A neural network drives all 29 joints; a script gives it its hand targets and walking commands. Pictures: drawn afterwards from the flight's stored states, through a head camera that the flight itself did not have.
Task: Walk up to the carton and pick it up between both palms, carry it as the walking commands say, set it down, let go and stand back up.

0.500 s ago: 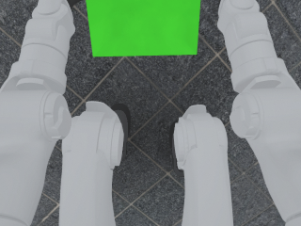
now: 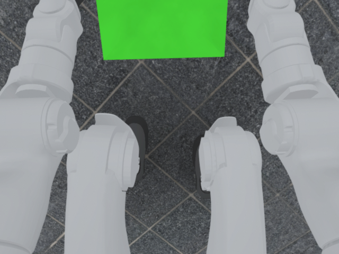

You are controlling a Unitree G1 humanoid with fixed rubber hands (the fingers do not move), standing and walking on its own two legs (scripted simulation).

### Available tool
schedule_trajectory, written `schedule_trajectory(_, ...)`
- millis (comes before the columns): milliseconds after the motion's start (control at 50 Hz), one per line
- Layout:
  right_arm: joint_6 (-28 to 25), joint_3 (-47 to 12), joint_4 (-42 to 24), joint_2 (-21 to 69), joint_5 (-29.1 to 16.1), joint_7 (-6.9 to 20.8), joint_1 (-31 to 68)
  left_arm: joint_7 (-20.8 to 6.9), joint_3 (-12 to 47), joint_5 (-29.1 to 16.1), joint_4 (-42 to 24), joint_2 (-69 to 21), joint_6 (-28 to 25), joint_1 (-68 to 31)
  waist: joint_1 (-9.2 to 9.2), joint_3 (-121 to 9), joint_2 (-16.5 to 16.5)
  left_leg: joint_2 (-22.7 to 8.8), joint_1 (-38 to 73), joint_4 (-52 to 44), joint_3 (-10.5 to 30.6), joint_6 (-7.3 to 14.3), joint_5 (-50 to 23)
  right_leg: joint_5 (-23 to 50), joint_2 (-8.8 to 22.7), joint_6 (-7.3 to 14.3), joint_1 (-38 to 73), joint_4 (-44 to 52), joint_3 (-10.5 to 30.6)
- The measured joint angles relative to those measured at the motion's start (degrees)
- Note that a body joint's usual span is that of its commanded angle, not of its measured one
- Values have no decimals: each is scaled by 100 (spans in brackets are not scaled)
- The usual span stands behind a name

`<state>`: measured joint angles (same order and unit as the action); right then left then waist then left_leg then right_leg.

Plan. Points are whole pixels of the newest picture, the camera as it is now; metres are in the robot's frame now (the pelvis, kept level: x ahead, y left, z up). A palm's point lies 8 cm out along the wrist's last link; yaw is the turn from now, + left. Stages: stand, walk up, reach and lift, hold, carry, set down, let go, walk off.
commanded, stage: set down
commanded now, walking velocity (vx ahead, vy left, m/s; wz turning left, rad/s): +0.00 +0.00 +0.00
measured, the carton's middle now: out of the picture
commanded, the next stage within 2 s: none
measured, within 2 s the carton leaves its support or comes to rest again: neither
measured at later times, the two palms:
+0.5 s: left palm (54, 0) +0.51 +0.23 -0.19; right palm out of the picture +0.54 -0.14 -0.19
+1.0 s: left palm out of the picture +0.52 +0.24 -0.14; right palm out of the picture +0.55 -0.15 -0.14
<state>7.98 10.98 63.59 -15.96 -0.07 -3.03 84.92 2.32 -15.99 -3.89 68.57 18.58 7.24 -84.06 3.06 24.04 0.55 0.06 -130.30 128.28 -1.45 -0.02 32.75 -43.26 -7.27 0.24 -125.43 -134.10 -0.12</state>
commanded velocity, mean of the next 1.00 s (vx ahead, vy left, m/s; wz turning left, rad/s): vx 0.00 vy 0.00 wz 0.00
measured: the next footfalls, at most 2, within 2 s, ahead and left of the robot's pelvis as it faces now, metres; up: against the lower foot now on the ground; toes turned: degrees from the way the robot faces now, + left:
none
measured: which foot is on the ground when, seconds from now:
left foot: down 0.00-1.00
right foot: down 0.00-1.00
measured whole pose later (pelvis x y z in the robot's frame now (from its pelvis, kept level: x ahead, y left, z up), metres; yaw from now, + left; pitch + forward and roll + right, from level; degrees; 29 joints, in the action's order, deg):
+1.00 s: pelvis -0.02 +0.01 +0.02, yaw -1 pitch +31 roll +0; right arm 10.1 2.0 58.3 -26.0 -12.1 -5.9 88.0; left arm 7.6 -10.7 -13.5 57.4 22.5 7.8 -84.6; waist 4.0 30.1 1.2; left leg -0.2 -125.7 123.1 -2.2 1.8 28.6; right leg -38.5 -3.3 0.6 -121.0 -128.2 -1.1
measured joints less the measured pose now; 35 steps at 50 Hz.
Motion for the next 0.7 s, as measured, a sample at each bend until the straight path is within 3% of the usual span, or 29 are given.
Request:
schedule_trajectory(260, -250, -482, 120, -153, -278, -51, 77, -17, -111, -65, 327, 33, -375, -136, -1, 176, -63, -4, 50, 22, -14, 5, -22, 19, 65, 0, 49, -25, -21)
schedule_trajectory(380, -293, -867, 196, -281, -551, -161, 60, 174, -29, -353, 399, 108, -578, -115, -3, 175, -85, -29, 13, -21, -32, 28, -84, 103, 140, 21, -5, 29, -48)
schedule_trajectory(560, -235, -1152, 333, -662, -971, -173, 272, 221, 175, -728, 370, 408, -573, -126, 58, 429, -56, -123, 55, -39, -83, 128, -216, 311, 235, 40, -9, 81, -80)
schedule_trajectory(700, -193, -1126, 468, -808, -1050, -93, 460, 181, 355, -861, 334, 543, -467, -165, 82, 583, -82, -166, 71, -9, -169, 226, -291, 381, 292, 2, 7, 51, -37)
